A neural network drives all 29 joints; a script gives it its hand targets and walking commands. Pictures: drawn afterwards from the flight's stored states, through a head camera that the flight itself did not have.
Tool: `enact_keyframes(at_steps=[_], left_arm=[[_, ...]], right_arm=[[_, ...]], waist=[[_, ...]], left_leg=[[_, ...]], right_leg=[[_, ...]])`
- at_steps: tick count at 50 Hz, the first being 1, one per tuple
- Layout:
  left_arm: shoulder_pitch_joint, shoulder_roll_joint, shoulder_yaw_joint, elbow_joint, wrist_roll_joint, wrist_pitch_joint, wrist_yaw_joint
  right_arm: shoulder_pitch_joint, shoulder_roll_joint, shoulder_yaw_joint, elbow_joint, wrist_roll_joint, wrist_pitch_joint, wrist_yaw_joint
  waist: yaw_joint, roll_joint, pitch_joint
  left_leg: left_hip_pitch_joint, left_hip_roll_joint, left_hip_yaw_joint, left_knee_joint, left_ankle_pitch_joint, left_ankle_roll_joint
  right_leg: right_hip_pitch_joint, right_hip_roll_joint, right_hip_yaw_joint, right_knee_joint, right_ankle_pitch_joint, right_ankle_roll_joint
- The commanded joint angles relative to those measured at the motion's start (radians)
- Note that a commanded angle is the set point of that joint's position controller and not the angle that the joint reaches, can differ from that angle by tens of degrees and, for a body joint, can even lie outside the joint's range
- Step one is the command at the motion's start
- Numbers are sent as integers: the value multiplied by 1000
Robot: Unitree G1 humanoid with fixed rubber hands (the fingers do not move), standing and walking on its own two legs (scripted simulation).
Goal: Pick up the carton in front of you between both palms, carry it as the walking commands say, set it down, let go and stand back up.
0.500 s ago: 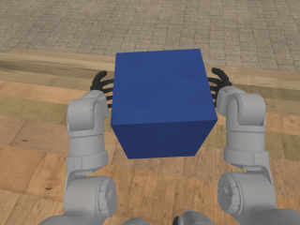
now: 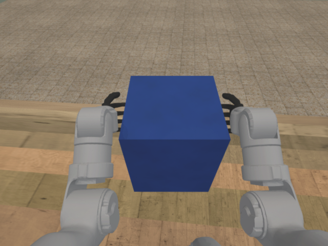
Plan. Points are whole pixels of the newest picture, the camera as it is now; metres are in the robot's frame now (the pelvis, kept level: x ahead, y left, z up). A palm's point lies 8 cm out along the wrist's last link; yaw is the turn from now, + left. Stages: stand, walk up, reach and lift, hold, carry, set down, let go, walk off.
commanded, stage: carry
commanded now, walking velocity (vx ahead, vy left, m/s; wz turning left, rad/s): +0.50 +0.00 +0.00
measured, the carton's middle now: (171, 136) +0.37 -0.02 +0.06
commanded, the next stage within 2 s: none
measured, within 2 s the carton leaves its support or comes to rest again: neither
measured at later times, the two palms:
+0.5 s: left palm (123, 101) +0.69 +0.16 -0.07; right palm (192, 95) +0.70 -0.14 -0.07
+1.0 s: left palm (135, 75) +1.09 +0.13 -0.21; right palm (184, 75) +1.05 -0.17 -0.20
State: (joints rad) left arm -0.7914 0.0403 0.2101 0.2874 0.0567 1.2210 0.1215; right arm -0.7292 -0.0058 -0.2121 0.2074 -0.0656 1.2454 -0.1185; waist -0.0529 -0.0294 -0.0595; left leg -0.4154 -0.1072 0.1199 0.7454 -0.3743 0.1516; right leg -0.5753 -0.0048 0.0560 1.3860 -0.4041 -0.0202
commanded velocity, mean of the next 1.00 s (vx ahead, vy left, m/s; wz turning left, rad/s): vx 0.50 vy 0.00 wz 0.00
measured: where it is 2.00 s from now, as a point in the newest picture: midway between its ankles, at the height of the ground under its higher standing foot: (158, 135)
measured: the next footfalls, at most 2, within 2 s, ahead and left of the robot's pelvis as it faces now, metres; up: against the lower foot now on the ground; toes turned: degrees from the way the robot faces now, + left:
right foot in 0.28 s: +0.34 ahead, -0.05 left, -0.13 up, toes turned -3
left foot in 0.70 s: +0.70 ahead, +0.05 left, -0.26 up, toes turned +1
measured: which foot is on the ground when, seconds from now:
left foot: down 0.00-0.30, up 0.32-0.68, down 0.70-1.00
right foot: up 0.00-0.26, down 0.28-0.72, up 0.74-1.00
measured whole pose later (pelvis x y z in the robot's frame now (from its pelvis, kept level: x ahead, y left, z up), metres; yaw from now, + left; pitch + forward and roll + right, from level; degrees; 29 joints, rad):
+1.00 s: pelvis +0.72 +0.02 -0.28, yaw -1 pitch +4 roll -1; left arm -0.58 -0.02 0.22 0.11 0.07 1.13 0.13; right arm -0.62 -0.02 -0.13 0.20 0.03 1.11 -0.16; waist -0.13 0.00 0.04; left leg -0.39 -0.12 0.09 0.88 -0.56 0.16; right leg -0.77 -0.02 0.04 1.03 -0.01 -0.04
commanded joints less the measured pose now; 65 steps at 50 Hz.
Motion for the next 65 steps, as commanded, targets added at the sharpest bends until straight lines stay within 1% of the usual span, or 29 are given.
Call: enact_keyframes(at_steps=[1, 5, 9, 11, 13, 14, 15, 16, 18, 21, 25, 28, 30, 32, 34, 35, 36, 38, 40, 46, 51, 54, 55, 56, 57, 58, 59, 62, 65], left_arm=[[-682, -1138, -486, -173, -373, -26, -207], [-692, -1176, -538, -278, -384, -60, -190], [-560, -1134, -575, -284, -349, -78, -177], [-501, -1109, -590, -276, -323, -85, -175], [-492, -1086, -606, -280, -313, -89, -185], [-444, -1061, -617, -255, -312, -90, -196], [-439, -1051, -627, -241, -319, -93, -205], [-418, -1064, -642, -226, -353, -96, -216], [-492, -1124, -692, -299, -436, -103, -236], [-615, -1207, -769, -378, -533, -122, -249], [-580, -1224, -794, -381, -550, -144, -252], [-481, -1198, -786, -344, -547, -159, -262], [-468, -1178, -786, -326, -544, -164, -265], [-400, -1143, -767, -264, -527, -159, -265], [-394, -1118, -744, -205, -511, -153, -261], [-418, -1101, -724, -188, -499, -145, -258], [-407, -1066, -684, -160, -480, -133, -248], [-375, -1012, -610, -162, -396, -107, -221], [-483, -1035, -611, -251, -374, -115, -208], [-508, -1110, -609, -293, -357, -144, -196], [-477, -1066, -629, -333, -332, -146, -170], [-434, -1015, -625, -324, -310, -125, -158], [-429, -997, -622, -319, -304, -116, -159], [-413, -985, -617, -301, -297, -103, -166], [-352, -955, -610, -250, -291, -92, -175], [-350, -931, -600, -216, -297, -84, -184], [-372, -958, -614, -197, -332, -84, -194], [-574, -1104, -683, -259, -486, -90, -227], [-687, -1212, -729, -289, -563, -115, -248]], right_arm=[[-932, 1206, 643, -178, 569, -56, 252], [-872, 1266, 643, -226, 581, -93, 243], [-725, 1221, 669, -236, 559, -118, 226], [-677, 1199, 692, -238, 541, -131, 229], [-644, 1181, 712, -217, 527, -140, 233], [-618, 1168, 705, -207, 496, -142, 235], [-568, 1142, 700, -181, 461, -137, 235], [-534, 1081, 670, -193, 426, -135, 223], [-541, 1066, 644, -221, 395, -134, 204], [-580, 1065, 666, -293, 367, -158, 185], [-519, 1059, 665, -291, 332, -185, 177], [-458, 1028, 666, -276, 302, -196, 168], [-462, 998, 682, -299, 294, -189, 167], [-430, 940, 667, -287, 284, -173, 163], [-416, 887, 633, -258, 268, -157, 166], [-403, 854, 624, -226, 268, -147, 170], [-361, 849, 609, -173, 282, -136, 175], [-441, 931, 662, -140, 369, -128, 200], [-616, 1070, 716, -196, 487, -144, 232], [-740, 1203, 740, -259, 596, -173, 247], [-642, 1171, 727, -232, 585, -176, 242], [-584, 1123, 718, -224, 567, -166, 240], [-568, 1105, 709, -205, 552, -164, 240], [-534, 1098, 701, -158, 535, -159, 242], [-522, 1075, 680, -144, 506, -151, 240], [-491, 1043, 644, -115, 468, -141, 236], [-485, 1007, 621, -126, 444, -130, 229], [-531, 968, 536, -128, 366, -122, 197], [-575, 1006, 561, -171, 334, -145, 185]], waist=[[21, 80, -349], [-56, 63, -418], [-78, 85, -369], [-24, 142, -370], [166, 106, -433], [220, -102, -424], [113, -163, -487], [126, -136, -583], [162, -23, -534], [124, 72, -424], [176, -39, -438], [225, -24, -427], [217, -46, -330], [160, -100, -327], [-57, -37, -415], [-127, 196, -388], [-75, 240, -395], [-30, 122, -454], [14, 0, -349], [-10, 109, -425], [-106, 87, -348], [-57, 143, -347], [23, 152, -383], [152, 149, -425], [241, -88, -388], [198, -177, -379], [123, -121, -481], [107, 92, -419], [106, 22, -329]], left_leg=[[273, 395, -558, -142, 629, 143], [423, 209, -378, 66, 475, 37], [243, 108, -228, 165, 422, 20], [275, 119, -160, 314, 460, -24], [136, 142, -82, 679, 744, -81], [-122, 66, -51, 968, 128, -134], [-466, 25, -104, 1114, -386, -146], [-623, 60, -182, 1148, -356, -129], [-644, 109, -205, 912, -246, -104], [-477, 128, -201, 517, 1, -127], [-372, 102, -73, 353, 313, -96], [-431, 60, -29, 29, 569, -96], [-119, 49, 6, -264, 714, -113], [134, 30, 59, -311, 828, -107], [456, 126, -34, -310, 800, -10], [672, 230, -142, -211, 910, 56], [786, 346, -322, -41, 1104, 78], [718, 457, -626, -154, 479, 202], [402, 388, -637, -206, 283, 159], [376, 293, -436, -59, 713, 79], [323, 105, -270, 101, 466, 16], [268, 93, -175, 265, 473, -23], [206, 97, -128, 399, 606, -50], [68, 150, -97, 633, 736, -86], [-166, 58, -49, 976, 250, -137], [-503, -18, -73, 1143, -344, -152], [-640, 32, -186, 1122, -296, -131], [-578, 119, -233, 718, -97, -109], [-394, 104, -155, 435, 47, -134]], right_leg=[[-181, -30, 7, -197, 138, 3], [-258, 4, -61, -437, 521, -48], [102, 100, -190, -809, 749, -45], [212, 77, -183, -916, 836, -54], [543, 42, -183, -955, 832, -96], [747, -79, -37, -941, 895, -151], [1028, -284, 210, -664, 1237, -253], [1163, -375, 352, -652, 1055, -343], [988, -288, 380, -719, 623, -313], [634, -233, 351, -763, 565, -270], [642, -135, 167, -600, 869, -199], [757, -16, 116, -489, 655, -146], [508, 25, 49, -447, 459, -138], [383, 0, 0, -318, 519, -118], [243, -30, -61, 102, 640, -62], [-59, 77, -105, 377, 6, -11], [-280, 133, -58, 465, -305, -5], [-347, 35, 45, 309, -165, -14], [-261, -15, 61, 72, -28, 4], [-207, -7, -27, -161, 328, -13], [-34, 91, -185, -769, 699, -23], [191, 98, -198, -922, 851, -37], [358, 121, -251, -906, 893, -43], [572, 48, -164, -884, 893, -91], [736, -49, -55, -957, 853, -157], [963, -207, 169, -744, 1175, -212], [1055, -326, 383, -669, 1020, -296], [738, -257, 425, -736, 538, -282], [461, -206, 386, -813, 630, -262]])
